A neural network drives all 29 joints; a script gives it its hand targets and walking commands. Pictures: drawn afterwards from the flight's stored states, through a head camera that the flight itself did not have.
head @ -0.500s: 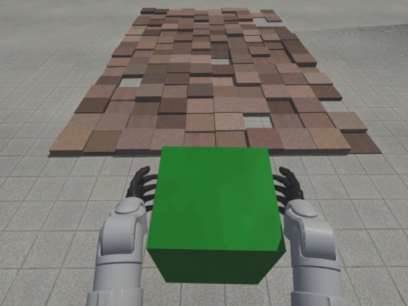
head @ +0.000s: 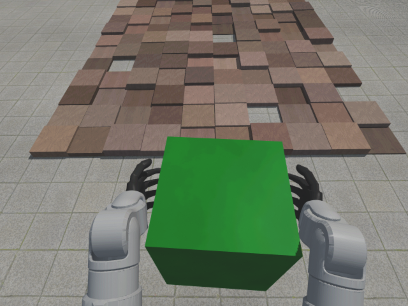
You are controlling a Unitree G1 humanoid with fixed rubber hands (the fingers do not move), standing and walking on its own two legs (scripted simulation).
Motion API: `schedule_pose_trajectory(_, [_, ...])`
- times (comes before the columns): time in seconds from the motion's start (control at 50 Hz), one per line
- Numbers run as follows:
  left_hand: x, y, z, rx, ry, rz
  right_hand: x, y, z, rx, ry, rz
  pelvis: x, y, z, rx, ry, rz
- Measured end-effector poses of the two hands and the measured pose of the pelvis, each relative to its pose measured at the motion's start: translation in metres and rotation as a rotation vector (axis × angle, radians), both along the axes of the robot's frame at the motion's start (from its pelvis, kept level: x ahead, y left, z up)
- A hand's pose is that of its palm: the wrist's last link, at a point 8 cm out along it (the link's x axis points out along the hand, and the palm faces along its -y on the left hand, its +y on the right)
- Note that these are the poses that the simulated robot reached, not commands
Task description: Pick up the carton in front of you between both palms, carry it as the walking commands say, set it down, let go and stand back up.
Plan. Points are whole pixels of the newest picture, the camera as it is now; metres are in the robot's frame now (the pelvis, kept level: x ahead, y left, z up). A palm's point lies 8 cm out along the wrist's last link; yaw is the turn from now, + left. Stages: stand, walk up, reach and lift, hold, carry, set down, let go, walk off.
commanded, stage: carry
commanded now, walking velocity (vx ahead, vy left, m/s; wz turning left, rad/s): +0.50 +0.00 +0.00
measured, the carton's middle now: (219, 218) +0.28 -0.02 +0.01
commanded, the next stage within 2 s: none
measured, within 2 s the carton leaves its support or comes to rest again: neither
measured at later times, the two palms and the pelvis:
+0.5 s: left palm (160, 88) +0.62 +0.13 +0.08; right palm (274, 94) +0.58 -0.17 +0.08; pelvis +0.34 +0.02 +0.01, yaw -6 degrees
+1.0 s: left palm (180, 18) +0.98 +0.09 +0.11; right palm (265, 16) +0.98 -0.21 +0.11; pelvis +0.70 -0.06 +0.02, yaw -1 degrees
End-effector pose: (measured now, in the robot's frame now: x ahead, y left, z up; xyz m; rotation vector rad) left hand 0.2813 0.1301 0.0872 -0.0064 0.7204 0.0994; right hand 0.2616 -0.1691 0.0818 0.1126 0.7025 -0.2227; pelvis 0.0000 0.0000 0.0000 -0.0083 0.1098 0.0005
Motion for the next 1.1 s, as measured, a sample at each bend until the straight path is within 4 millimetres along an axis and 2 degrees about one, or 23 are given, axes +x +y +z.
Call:
schedule_pose_trajectory(0.08, [0.034, 0.009, 0.001, -0.011, 0.037, 0.080, 0.061, 0.009, 0.009, -0.013, 0.036, 0.081, 0.048, -0.011, 0.012, 0.041, 0.008, -0.005])
schedule_pose_trajectory(0.14, [0.069, 0.015, 0.008, -0.009, 0.016, 0.116, 0.106, 0.015, 0.014, -0.013, 0.015, 0.121, 0.086, -0.014, 0.016, 0.062, 0.013, -0.021])
schedule_pose_trajectory(0.24, [0.146, 0.017, 0.011, 0.003, -0.034, 0.099, 0.175, 0.016, 0.009, -0.012, -0.035, 0.108, 0.159, -0.006, 0.006, 0.068, -0.003, -0.047])
schedule_pose_trajectory(0.34, [0.235, 0.014, -0.017, -0.005, -0.004, 0.016, 0.238, 0.014, -0.016, -0.038, -0.003, 0.041, 0.246, 0.009, -0.014, 0.052, -0.053, -0.080])
schedule_pose_trajectory(0.42, [0.291, 0.004, -0.024, -0.010, 0.066, -0.047, 0.277, 0.005, -0.019, -0.038, 0.068, -0.025, 0.293, 0.015, -0.004, 0.035, -0.056, -0.102])
schedule_pose_trajectory(0.52, [0.356, -0.005, -0.007, -0.011, 0.050, -0.089, 0.333, -0.003, 0.002, -0.041, 0.054, -0.064, 0.355, 0.015, 0.015, 0.003, -0.048, -0.102])
schedule_pose_trajectory(0.64, [0.433, -0.005, 0.009, -0.015, 0.000, -0.053, 0.424, -0.005, 0.022, -0.052, 0.004, -0.023, 0.441, 0.001, 0.022, -0.031, -0.046, -0.081])
schedule_pose_trajectory(0.74, [0.508, -0.015, 0.016, -0.023, -0.069, -0.001, 0.514, -0.015, 0.030, -0.048, -0.067, 0.019, 0.522, -0.020, 0.008, -0.027, -0.050, -0.072])
schedule_pose_trajectory(0.82, [0.579, -0.031, 0.009, -0.008, -0.095, 0.025, 0.590, -0.032, 0.015, -0.025, -0.094, 0.036, 0.591, -0.041, -0.013, -0.037, -0.052, -0.042])
schedule_pose_trajectory(0.86, [0.609, -0.037, 0.003, -0.002, -0.048, 0.042, 0.622, -0.038, 0.004, -0.009, -0.047, 0.045, 0.617, -0.049, -0.012, -0.037, -0.043, -0.024])
schedule_pose_trajectory(0.9, [0.632, -0.039, 0.000, -0.008, 0.003, 0.062, 0.649, -0.040, 0.002, -0.006, 0.002, 0.058, 0.639, -0.055, -0.003, -0.016, -0.033, -0.016])
schedule_pose_trajectory(0.94, [0.656, -0.040, 0.006, -0.015, 0.015, 0.080, 0.677, -0.041, 0.008, 0.000, 0.014, 0.066, 0.660, -0.059, 0.006, 0.000, -0.028, -0.012])
schedule_pose_trajectory(1.0, [0.698, -0.041, 0.027, -0.023, -0.041, 0.097, 0.722, -0.042, 0.028, 0.010, -0.043, 0.070, 0.696, -0.061, 0.017, 0.017, -0.018, -0.017])
schedule_pose_trajectory(1.1, [0.780, -0.040, 0.063, -0.053, -0.179, 0.092, 0.798, -0.041, 0.063, 0.018, -0.182, 0.040, 0.767, -0.055, 0.019, 0.020, -0.018, -0.035])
